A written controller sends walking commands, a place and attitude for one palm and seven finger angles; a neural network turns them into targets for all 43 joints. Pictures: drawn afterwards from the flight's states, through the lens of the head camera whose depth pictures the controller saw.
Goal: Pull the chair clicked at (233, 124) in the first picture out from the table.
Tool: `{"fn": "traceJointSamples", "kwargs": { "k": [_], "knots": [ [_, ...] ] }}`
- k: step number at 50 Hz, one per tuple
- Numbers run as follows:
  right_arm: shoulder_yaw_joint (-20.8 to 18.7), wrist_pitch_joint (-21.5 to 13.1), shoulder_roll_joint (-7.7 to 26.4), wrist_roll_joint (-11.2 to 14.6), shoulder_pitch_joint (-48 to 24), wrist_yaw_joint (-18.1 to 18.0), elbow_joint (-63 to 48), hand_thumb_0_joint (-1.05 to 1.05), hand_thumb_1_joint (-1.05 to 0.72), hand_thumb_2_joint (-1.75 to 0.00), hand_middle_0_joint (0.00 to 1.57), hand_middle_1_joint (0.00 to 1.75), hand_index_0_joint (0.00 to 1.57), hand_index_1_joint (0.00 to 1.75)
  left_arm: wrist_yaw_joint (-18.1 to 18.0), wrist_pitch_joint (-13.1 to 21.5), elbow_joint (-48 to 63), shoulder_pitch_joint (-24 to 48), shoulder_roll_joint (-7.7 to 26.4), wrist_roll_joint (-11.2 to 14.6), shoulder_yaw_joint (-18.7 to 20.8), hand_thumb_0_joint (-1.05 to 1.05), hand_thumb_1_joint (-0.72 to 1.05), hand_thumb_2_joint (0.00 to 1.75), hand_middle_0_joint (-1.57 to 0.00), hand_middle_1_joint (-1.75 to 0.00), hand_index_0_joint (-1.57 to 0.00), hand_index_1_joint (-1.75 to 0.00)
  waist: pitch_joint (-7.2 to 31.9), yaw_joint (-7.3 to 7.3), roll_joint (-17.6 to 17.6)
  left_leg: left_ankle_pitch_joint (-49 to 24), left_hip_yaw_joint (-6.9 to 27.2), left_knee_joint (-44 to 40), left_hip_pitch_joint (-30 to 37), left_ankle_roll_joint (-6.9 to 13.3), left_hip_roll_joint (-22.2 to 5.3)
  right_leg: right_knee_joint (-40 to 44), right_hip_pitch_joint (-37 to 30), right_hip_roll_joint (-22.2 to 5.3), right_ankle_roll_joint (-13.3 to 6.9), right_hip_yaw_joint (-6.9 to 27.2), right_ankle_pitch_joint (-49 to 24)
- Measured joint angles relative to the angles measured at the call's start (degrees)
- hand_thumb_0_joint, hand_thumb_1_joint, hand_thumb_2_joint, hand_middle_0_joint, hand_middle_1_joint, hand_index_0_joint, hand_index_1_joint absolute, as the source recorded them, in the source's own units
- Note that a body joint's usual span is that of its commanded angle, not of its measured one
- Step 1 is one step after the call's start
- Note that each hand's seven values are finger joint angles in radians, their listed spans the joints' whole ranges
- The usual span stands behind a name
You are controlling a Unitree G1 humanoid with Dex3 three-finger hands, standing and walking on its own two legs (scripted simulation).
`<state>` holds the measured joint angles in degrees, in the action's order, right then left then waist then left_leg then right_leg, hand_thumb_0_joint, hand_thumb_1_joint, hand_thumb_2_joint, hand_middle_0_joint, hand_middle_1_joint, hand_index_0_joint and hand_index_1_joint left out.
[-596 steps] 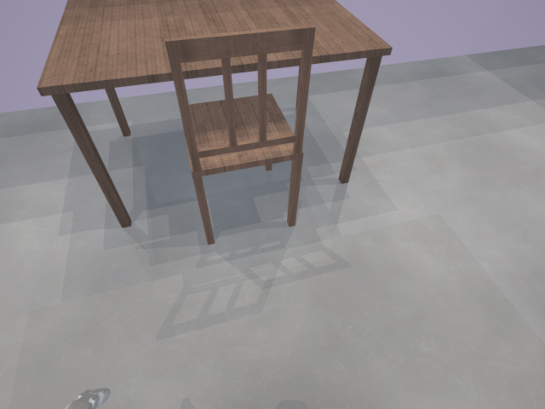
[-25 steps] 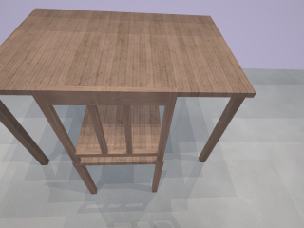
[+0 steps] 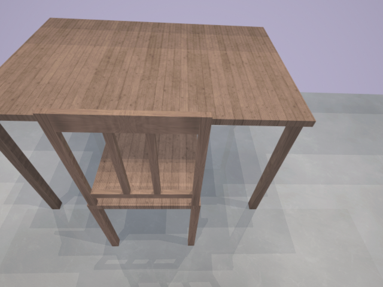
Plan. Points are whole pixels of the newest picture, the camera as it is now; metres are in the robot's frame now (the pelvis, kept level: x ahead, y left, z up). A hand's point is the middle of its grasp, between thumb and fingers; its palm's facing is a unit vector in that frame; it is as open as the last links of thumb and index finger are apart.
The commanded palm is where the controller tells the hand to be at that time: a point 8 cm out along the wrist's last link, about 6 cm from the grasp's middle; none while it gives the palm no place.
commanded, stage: shuffle to correct the standing spot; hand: left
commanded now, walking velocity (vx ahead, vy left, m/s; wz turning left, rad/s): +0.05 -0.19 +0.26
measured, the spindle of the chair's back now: (118, 166) +0.45 +0.24 -0.09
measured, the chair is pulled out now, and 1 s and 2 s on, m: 0.00 0.00 0.00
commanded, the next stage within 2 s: come to a stop and stand still in 0.12 s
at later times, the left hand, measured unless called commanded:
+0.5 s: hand out of the picture -0.02 +0.08 -0.19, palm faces +0.12 -0.98 -0.12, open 7.4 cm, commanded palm none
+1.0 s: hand out of the picture +0.00 +0.18 -0.18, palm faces +0.06 -0.97 -0.23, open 7.4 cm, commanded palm none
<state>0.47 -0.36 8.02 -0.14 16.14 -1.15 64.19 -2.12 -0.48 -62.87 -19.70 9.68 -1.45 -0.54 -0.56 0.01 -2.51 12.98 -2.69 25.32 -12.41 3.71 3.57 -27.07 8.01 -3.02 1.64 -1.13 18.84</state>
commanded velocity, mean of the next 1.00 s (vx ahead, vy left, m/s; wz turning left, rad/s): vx -0.02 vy -0.01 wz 0.03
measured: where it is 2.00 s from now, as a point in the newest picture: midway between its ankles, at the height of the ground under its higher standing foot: outside the picture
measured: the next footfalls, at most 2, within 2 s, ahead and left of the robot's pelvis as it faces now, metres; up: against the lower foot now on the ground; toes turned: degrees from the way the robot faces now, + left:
right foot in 1.74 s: -0.14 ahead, -0.04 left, +0.00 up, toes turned -2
left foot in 1.90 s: -0.15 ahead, +0.18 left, +0.00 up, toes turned +4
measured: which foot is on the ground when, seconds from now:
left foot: down 0.00-1.00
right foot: down 0.00-1.00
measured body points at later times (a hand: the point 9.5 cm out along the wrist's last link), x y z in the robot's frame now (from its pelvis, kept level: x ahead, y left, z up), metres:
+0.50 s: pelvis +0.03 -0.06 -0.01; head +0.04 -0.04 +0.44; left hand -0.03 +0.13 -0.17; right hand +0.07 -0.29 -0.15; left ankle +0.01 +0.06 -0.74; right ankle -0.05 -0.13 -0.74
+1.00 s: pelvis -0.05 -0.01 -0.01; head -0.06 +0.00 +0.44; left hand +0.00 +0.23 -0.16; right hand -0.01 -0.25 -0.16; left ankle +0.02 +0.06 -0.74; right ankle -0.05 -0.13 -0.74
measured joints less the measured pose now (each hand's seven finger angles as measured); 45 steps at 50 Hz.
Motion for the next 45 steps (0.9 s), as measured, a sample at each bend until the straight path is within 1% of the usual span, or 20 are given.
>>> {"fn": "traceJointSamples", "kwargs": {
  "k": [5, 10, 12, 15, 17, 18, 21, 24, 26, 28, 33, 36, 38, 39, 41, 43, 45],
  "knots": [
    [-0.6, 0.4, -0.3, -0.2, 0.6, -0.2, -0.1, 0.01, -0.91, -0.9, 0.2, 0.3, 0.2, 0.3, 0.2, -0.2, 0.4, -0.6, -0.1, -0.2, 0.4, 0.0, 0.91, 0.9, -0.2, -0.3, -0.19, -0.3, 0.3, 0.13, 0.4, 0.4, 1.6, 1.1, -1.5, -1.4, -0.9, -0.9, 1.0, 1.0, -1.4, -1.5, 0.9],
    [-1.0, 0.6, 0.3, -0.4, 1.0, -0.5, 0.0, 0.01, -0.9, -0.9, 0.2, 0.3, 0.2, 0.3, 0.2, 0.2, 1.0, -1.7, -0.6, -0.1, 0.7, 0.0, 0.91, 0.9, -0.2, -0.3, -0.19, -0.3, 0.3, -0.06, 1.8, 2.0, 3.5, 3.9, -2.9, -3.2, -2.7, -0.9, 0.6, 3.1, -3.3, -3.4, 1.6],
    [-1.1, 0.8, 0.4, -0.4, 0.9, -0.7, 0.1, 0.01, -0.9, -0.9, 0.2, 0.3, 0.2, 0.3, 0.1, 0.3, 1.2, -2.5, -0.8, -0.1, 0.8, 0.0, 0.91, 0.9, -0.2, -0.3, -0.19, -0.3, 0.4, -0.19, 2.0, 3.2, 3.9, 6.1, -3.4, -3.2, -3.6, -1.2, 0.1, 4.0, -4.1, -3.9, 2.2],
    [-0.9, 0.9, 0.4, -0.4, 0.8, -1.0, 0.4, 0.01, -0.91, -0.9, 0.2, 0.3, 0.2, 0.3, -0.1, 0.6, 0.7, -3.4, -1.1, 0.0, 0.8, 0.0, 0.91, 0.9, -0.2, -0.3, -0.19, -0.3, 0.3, -0.11, 1.7, 6.0, 2.7, 10.2, -4.2, -2.6, -5.1, -1.6, -1.1, 5.2, -5.2, -5.2, 3.3],
    [-0.6, 1.0, 0.5, -0.3, 0.4, -1.2, 0.6, 0.01, -0.91, -0.9, 0.2, 0.3, 0.2, 0.3, -0.4, 1.1, 0.2, -3.6, -1.7, 0.2, 0.4, 0.0, 0.91, 0.9, -0.2, -0.3, -0.19, -0.3, 0.1, -0.43, 1.7, 7.1, 1.9, 11.1, -4.1, -2.7, -5.6, -1.5, -2.1, 5.9, -5.5, -6.0, 3.9],
    [-0.4, 1.0, 0.5, -0.1, 0.0, -1.2, 0.8, 0.01, -0.91, -0.9, 0.2, 0.3, 0.2, 0.3, -0.5, 1.4, -0.1, -3.7, -2.0, 0.2, 0.3, 0.0, 0.91, 0.9, -0.2, -0.3, -0.19, -0.3, -0.1, -0.72, 1.6, 6.4, 1.8, 10.8, -3.7, -2.8, -5.7, -1.6, -2.5, 6.2, -5.5, -6.1, 4.1],
    [0.0, 0.8, -0.2, 0.2, -1.7, -1.5, 0.7, 0.01, -0.91, -0.9, 0.2, 0.3, 0.2, 0.3, -0.6, 1.4, -0.8, -3.5, -2.6, 0.7, -0.1, 0.0, 0.91, 0.9, -0.2, -0.3, -0.19, -0.3, -0.6, -1.36, -0.4, 5.9, 0.7, 8.6, -1.5, -3.9, -5.1, -2.6, -2.8, 5.3, -5.0, -5.1, 4.3],
    [0.0, 0.5, 0.1, 0.5, -2.9, -1.8, -0.4, 0.01, -0.92, -0.9, 0.2, 0.3, 0.2, 0.3, -0.8, 1.1, -0.3, -2.5, -3.3, 1.0, -0.2, 0.0, 0.91, 0.9, -0.2, -0.3, -0.2, -0.3, -1.0, -1.55, -0.6, 4.3, 0.1, 7.0, -0.8, -3.5, -4.7, -2.6, -2.7, 4.8, -4.0, -4.8, 3.0],
    [-0.1, 0.5, 0.3, 0.7, -3.7, -1.8, -1.2, 0.01, -0.92, -0.9, 0.2, 0.3, 0.2, 0.3, -0.8, 1.0, 0.5, -1.7, -3.3, 0.9, -0.2, 0.0, 0.91, 0.9, -0.2, -0.3, -0.2, -0.3, -1.0, -1.76, -0.6, 3.6, -0.3, 5.9, -0.6, -3.5, -4.5, -1.8, -2.6, 4.5, -4.1, -4.3, 2.8],
    [-0.2, 0.4, 0.4, 0.7, -4.6, -1.6, -2.0, 0.01, -0.92, -0.9, 0.2, 0.3, 0.2, 0.3, -0.9, 0.9, 1.4, -0.6, -3.1, 0.8, -0.1, 0.0, 0.91, 0.9, -0.2, -0.3, -0.2, -0.3, -1.3, -1.77, -0.4, 3.6, -0.7, 4.8, -0.7, -3.6, -4.1, -1.0, -2.3, 4.3, -4.7, -4.0, 3.4],
    [-0.4, 0.4, 0.3, 0.6, -6.2, -1.4, -3.2, 0.0, -0.92, -0.9, 0.2, 0.3, 0.2, 0.3, -1.2, 1.0, 3.1, 1.9, -1.5, 0.6, 0.4, 0.01, 0.91, 0.9, -0.2, -0.3, -0.2, -0.3, -2.2, -1.41, 0.8, 1.5, -0.9, 3.1, -0.9, -3.3, -4.0, -0.1, -1.7, 4.2, -4.6, -3.9, 1.6],
    [-0.8, 0.5, 1.3, 0.2, -6.8, -0.9, -5.9, 0.0, -0.92, -0.9, 0.2, 0.3, 0.2, 0.3, -2.0, 2.0, 4.4, 2.4, -1.1, 0.3, 0.8, 0.01, 0.91, 0.9, -0.2, -0.3, -0.2, -0.3, -3.1, -0.97, 2.8, 0.9, -0.8, 7.8, -4.1, -3.0, -4.9, -0.3, -0.6, 4.8, -4.0, -3.5, 0.0],
    [-1.1, 0.2, 1.7, 0.0, -6.6, -0.7, -7.6, 0.0, -0.92, -0.9, 0.2, 0.3, 0.2, 0.3, -2.0, 2.2, 5.5, 1.9, -0.4, 0.4, 0.8, 0.01, 0.91, 0.9, -0.2, -0.3, -0.2, -0.3, -3.4, -0.16, 3.2, 0.9, -0.7, 7.6, -4.4, -2.5, -4.4, -2.1, 0.3, 4.6, -4.1, -2.8, 0.2],
    [-1.2, 0.1, 1.8, 0.0, -6.1, -0.5, -8.2, 0.0, -0.92, -0.9, 0.2, 0.3, 0.2, 0.3, -1.9, 2.0, 6.0, 1.7, 0.0, 0.5, 0.9, 0.0, 0.91, 0.9, -0.2, -0.3, -0.2, -0.3, -3.2, 0.35, 3.4, -0.3, -0.5, 6.9, -4.0, -2.3, -4.3, -3.2, 0.7, 4.5, -4.0, -2.8, 0.8],
    [-1.3, 0.1, 1.8, -0.2, -4.9, -0.4, -8.5, 0.0, -0.91, -0.9, 0.2, 0.3, 0.2, 0.3, -1.7, 1.1, 6.6, 2.1, 0.9, 0.6, 1.1, 0.0, 0.91, 0.9, -0.2, -0.3, -0.2, -0.3, -2.8, 0.96, 3.1, 0.8, -0.5, 7.6, -3.8, -2.0, -3.6, -5.5, 1.1, 3.7, -3.7, -2.9, 2.1],
    [-1.1, 0.6, 1.9, -0.3, -3.6, -0.2, -8.2, 0.0, -0.91, -0.9, 0.2, 0.3, 0.2, 0.3, -1.5, 0.4, 7.3, 2.8, 1.4, 0.6, 1.3, 0.01, 0.91, 0.9, -0.2, -0.3, -0.2, -0.3, -2.2, 0.88, 3.1, 1.2, -0.3, 8.6, -3.9, -1.5, -3.3, -6.1, 0.8, 3.4, -3.0, -3.1, 2.0],
    [-1.0, 1.3, 1.9, -0.4, -2.3, 0.0, -7.8, 0.0, -0.91, -0.9, 0.2, 0.3, 0.2, 0.3, -1.2, 0.2, 8.1, 3.4, 1.8, 0.5, 1.3, 0.0, 0.91, 0.9, -0.2, -0.3, -0.19, -0.3, -1.6, 0.75, 3.1, 0.7, -0.1, 8.7, -4.1, -1.0, -3.0, -5.9, 0.8, 3.2, -2.8, -3.4, 1.4]
  ]
}}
